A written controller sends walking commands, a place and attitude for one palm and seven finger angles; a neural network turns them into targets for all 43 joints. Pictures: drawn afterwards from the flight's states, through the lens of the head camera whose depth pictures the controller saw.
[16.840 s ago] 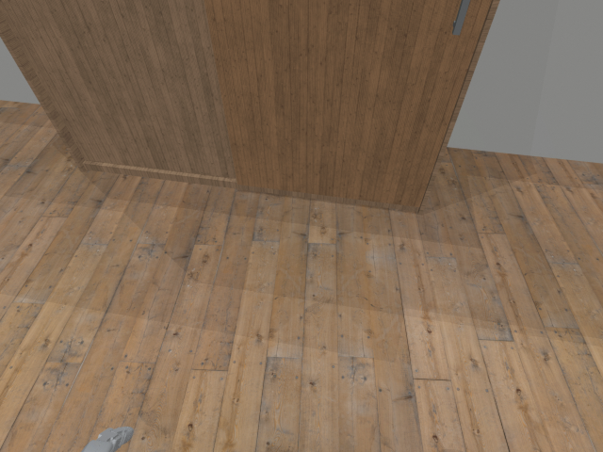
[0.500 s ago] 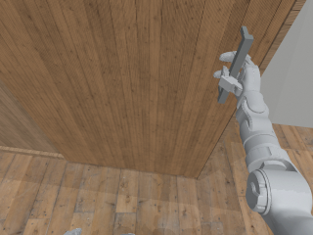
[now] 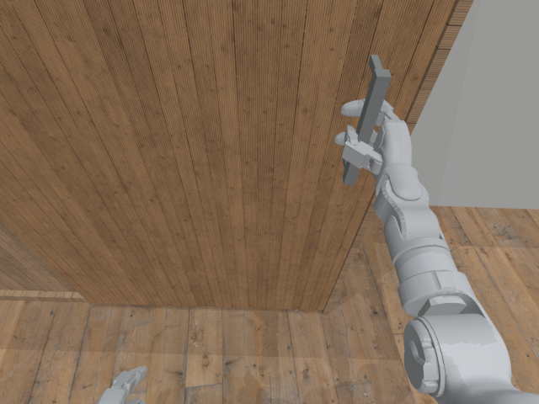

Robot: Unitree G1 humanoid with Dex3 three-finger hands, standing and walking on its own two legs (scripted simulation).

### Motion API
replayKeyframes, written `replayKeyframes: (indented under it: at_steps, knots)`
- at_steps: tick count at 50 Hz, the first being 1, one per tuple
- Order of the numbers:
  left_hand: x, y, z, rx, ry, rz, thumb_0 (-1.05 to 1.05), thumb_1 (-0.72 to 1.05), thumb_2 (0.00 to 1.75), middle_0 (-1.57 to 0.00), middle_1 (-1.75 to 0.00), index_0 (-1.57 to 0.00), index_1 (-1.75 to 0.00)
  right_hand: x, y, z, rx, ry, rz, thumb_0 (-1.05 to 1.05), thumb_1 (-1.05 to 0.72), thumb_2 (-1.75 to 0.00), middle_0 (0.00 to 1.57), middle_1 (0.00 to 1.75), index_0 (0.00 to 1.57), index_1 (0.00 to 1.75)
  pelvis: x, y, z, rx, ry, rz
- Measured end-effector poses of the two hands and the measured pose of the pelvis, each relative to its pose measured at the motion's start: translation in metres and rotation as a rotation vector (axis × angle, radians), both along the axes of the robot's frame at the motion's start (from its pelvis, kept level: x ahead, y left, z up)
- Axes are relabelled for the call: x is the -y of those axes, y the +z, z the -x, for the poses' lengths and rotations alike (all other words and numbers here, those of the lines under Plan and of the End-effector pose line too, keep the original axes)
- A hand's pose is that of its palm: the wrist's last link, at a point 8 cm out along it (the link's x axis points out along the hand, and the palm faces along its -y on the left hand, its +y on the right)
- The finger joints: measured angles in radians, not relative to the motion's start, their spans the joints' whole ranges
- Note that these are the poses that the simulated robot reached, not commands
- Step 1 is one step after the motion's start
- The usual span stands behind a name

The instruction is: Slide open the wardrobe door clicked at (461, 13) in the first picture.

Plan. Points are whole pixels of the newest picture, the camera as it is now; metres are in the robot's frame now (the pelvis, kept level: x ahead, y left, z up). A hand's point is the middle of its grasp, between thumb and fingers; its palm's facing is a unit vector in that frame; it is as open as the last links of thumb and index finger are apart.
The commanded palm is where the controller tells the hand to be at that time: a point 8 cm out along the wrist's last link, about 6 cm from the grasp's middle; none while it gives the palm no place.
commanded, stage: tug the door sideways, standing still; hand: right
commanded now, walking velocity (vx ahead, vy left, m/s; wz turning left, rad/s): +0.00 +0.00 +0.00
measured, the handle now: (360, 126) +0.50 -0.09 +0.15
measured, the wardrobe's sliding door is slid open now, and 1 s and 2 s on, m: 0.00 0.01 0.15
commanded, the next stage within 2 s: step sideways, sliding the door along in 0.70 s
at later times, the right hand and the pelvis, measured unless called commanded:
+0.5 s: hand (344, 148) +0.45 -0.06 +0.15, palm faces -0.02 +1.00 -0.04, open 5.5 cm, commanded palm +0.43 -0.06 +0.16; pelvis -0.01 -0.01 -0.01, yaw -2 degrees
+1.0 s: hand (341, 150) +0.45 -0.06 +0.15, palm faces -0.07 +0.99 -0.14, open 5.7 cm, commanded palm +0.44 -0.08 +0.16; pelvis -0.01 +0.01 +0.00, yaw +0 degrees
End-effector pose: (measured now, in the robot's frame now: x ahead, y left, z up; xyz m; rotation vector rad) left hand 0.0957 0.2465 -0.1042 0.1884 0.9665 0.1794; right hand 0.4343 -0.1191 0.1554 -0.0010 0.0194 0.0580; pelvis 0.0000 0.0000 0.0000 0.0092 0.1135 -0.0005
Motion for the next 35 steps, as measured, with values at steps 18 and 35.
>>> replayKeyframes:
  at_steps: [18,35]
  knots:
    - [0.021,-0.019,0.036,-0.092,-0.045,0.062,0.01,0.91,0.90,-0.20,-0.30,-0.20,-0.30,-0.004,0.000,0.002,0.017,-0.035,0.026,0.01,-0.80,-0.83,0.37,1.40,0.33,1.40,0.006,-0.004,0.006,-0.009,-0.024,0.002]
    - [0.014,-0.019,0.028,-0.056,-0.068,0.056,0.01,0.91,0.90,-0.20,-0.30,-0.20,-0.30,-0.011,0.000,0.003,0.021,-0.034,0.039,0.01,-0.81,-0.82,0.36,1.40,0.29,1.40,0.002,-0.005,0.007,-0.013,-0.029,0.004]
